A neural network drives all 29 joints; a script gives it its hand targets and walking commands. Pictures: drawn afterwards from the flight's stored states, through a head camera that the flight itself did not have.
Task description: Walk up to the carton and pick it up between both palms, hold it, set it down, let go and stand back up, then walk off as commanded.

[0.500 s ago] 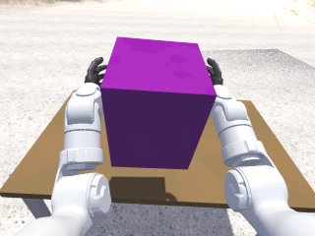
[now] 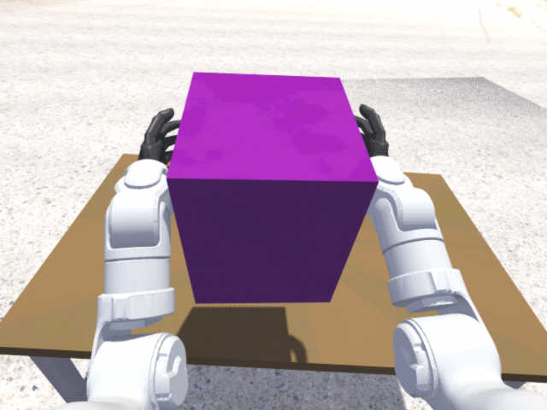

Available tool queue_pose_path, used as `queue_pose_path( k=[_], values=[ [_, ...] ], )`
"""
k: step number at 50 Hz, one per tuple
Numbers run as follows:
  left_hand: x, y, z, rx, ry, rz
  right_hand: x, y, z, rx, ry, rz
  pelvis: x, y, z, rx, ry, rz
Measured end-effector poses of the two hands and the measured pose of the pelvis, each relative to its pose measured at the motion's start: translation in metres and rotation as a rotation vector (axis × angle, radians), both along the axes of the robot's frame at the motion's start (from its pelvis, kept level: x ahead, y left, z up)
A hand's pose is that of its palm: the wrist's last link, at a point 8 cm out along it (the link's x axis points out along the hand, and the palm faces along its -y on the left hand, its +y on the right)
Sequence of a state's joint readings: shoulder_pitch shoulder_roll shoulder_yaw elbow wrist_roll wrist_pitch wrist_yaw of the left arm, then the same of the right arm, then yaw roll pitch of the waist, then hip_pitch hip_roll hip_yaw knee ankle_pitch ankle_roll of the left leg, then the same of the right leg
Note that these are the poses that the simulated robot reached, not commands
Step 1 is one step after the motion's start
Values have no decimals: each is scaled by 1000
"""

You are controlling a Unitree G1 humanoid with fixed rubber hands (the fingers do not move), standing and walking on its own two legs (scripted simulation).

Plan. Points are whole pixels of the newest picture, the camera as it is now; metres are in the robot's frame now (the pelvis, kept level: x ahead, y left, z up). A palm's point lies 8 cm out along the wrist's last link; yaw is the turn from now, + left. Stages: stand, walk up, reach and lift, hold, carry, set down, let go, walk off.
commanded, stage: hold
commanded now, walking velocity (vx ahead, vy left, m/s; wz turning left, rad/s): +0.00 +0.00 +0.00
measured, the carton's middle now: (265, 193) +0.35 +0.02 +0.19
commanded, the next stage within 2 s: none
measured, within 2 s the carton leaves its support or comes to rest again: neither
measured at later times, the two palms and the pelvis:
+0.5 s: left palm (152, 165) +0.34 +0.16 +0.25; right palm (378, 163) +0.35 -0.13 +0.25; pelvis -0.02 +0.00 +0.00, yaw +0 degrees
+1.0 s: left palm (153, 171) +0.34 +0.17 +0.23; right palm (372, 165) +0.36 -0.12 +0.24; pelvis +0.00 +0.00 +0.00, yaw +0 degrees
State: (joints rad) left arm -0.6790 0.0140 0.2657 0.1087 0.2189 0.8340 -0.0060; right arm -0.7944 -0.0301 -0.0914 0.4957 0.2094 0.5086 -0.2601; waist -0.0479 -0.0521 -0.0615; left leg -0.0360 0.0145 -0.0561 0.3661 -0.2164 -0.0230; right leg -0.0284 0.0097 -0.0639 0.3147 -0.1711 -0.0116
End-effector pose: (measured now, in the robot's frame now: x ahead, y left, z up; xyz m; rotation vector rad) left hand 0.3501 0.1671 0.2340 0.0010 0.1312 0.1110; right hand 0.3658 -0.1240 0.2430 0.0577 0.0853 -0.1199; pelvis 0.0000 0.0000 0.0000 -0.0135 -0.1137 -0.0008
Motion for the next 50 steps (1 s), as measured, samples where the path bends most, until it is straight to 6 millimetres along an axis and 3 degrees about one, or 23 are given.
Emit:
queue_pose_path(
  k=[8,13,21,39,50],
  values=[
    [-17,-1,-6,-17,23,-3,-17,-1,-3,-9,24,2,-9,0,0,0,-13,0],
    [-27,-1,5,-23,-10,0,-27,-1,4,-7,-8,2,-17,0,0,1,-25,0],
    [-21,-2,15,-48,12,-9,-24,-2,12,28,15,-12,-26,-1,-1,2,-37,0],
    [11,-5,1,9,35,-20,6,-5,-3,29,40,-18,-3,-2,0,1,-6,-1],
    [-10,0,-1,-5,-11,8,-7,0,-2,1,-4,11,2,-1,0,-1,0,-1]
  ],
)
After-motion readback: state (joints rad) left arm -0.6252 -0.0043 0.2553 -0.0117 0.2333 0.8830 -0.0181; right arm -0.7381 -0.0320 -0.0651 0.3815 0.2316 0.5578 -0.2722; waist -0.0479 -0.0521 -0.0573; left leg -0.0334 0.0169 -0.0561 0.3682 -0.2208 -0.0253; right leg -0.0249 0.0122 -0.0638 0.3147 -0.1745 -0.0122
